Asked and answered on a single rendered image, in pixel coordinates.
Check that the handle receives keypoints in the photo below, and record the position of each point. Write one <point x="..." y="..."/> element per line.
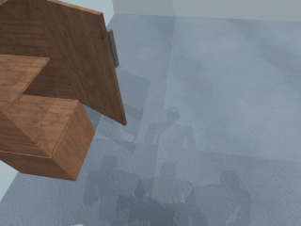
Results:
<point x="113" y="48"/>

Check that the cupboard door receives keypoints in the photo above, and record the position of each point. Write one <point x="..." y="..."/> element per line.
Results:
<point x="80" y="41"/>

